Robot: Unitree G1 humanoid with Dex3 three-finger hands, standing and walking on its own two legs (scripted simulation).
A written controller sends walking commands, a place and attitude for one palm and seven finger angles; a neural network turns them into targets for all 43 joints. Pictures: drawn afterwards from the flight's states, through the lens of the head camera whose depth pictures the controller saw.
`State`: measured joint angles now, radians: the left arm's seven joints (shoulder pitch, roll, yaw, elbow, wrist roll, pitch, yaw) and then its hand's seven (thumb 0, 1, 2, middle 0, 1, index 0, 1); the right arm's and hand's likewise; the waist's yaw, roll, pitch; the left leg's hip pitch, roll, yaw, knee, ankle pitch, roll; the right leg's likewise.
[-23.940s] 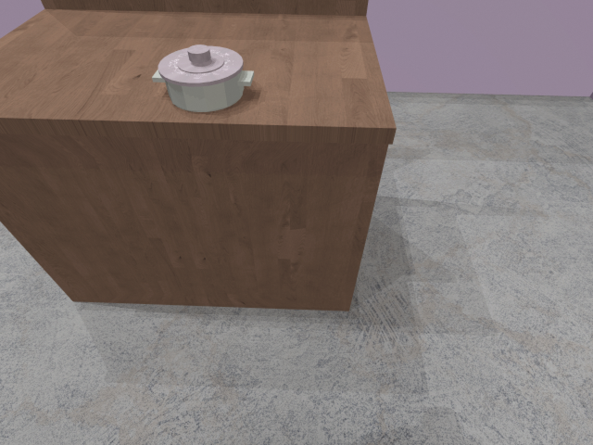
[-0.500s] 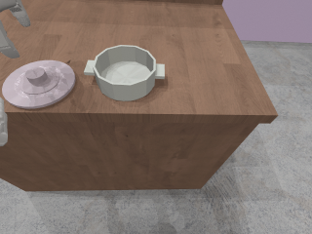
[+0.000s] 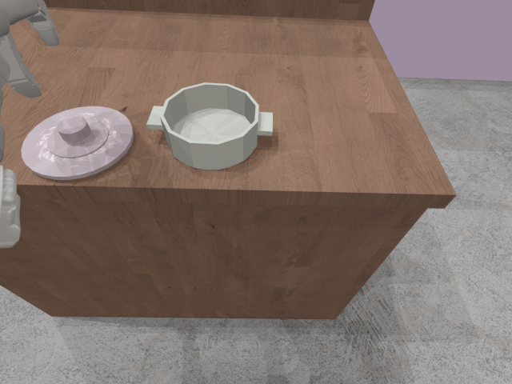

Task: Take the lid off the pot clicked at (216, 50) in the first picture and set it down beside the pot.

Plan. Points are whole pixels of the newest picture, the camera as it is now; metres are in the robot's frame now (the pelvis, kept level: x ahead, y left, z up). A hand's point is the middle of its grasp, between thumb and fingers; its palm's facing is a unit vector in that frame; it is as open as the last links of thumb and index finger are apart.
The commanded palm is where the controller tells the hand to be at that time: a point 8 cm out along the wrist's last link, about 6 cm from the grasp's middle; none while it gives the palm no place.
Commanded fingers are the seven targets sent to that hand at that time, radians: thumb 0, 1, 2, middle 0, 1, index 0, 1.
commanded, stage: draw the hand back to the body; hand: left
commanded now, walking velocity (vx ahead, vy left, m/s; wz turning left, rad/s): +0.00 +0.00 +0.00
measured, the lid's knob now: (74, 129) +0.52 +0.29 +0.11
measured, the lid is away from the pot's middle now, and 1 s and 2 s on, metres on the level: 0.23 0.23 0.23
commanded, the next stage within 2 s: none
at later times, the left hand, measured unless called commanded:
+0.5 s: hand (48, 48) +0.43 +0.21 +0.30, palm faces +0.26 -0.89 -0.38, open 10.9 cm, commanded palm +0.38 +0.27 +0.30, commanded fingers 0.00 0.08 0.83 -0.39 -0.64 -0.39 -0.64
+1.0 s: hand (34, 97) +0.34 +0.19 +0.30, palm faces +0.44 -0.87 -0.23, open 8.9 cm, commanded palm +0.29 +0.24 +0.30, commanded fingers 0.00 0.70 0.88 -0.25 -0.38 -0.25 -0.38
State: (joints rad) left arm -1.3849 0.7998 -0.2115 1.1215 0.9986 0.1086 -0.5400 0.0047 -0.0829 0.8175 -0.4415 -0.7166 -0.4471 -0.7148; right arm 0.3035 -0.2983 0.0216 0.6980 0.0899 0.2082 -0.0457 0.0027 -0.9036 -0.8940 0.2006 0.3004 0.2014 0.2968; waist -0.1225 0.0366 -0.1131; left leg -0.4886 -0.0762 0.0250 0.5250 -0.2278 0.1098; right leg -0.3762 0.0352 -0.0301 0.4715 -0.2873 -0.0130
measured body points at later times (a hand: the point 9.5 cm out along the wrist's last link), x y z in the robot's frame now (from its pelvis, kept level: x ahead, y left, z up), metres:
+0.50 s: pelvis -0.01 -0.02 +0.01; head +0.01 -0.01 +0.46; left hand +0.41 +0.26 +0.32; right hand +0.11 -0.26 -0.09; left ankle +0.01 +0.04 -0.73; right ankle -0.04 -0.12 -0.73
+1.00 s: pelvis +0.00 -0.07 +0.01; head -0.02 -0.09 +0.46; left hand +0.31 +0.24 +0.31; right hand +0.17 -0.32 -0.08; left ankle +0.01 +0.04 -0.73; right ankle -0.04 -0.12 -0.73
